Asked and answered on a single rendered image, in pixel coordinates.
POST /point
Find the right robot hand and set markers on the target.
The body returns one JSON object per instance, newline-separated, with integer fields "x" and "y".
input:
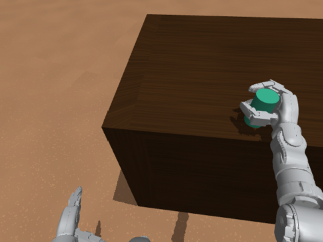
{"x": 285, "y": 111}

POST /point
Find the left robot hand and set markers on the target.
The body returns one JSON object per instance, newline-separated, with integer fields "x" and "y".
{"x": 69, "y": 219}

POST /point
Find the right robot arm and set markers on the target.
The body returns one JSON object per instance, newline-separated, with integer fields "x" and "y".
{"x": 300, "y": 214}

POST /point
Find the can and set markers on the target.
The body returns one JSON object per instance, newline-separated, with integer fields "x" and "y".
{"x": 264, "y": 100}

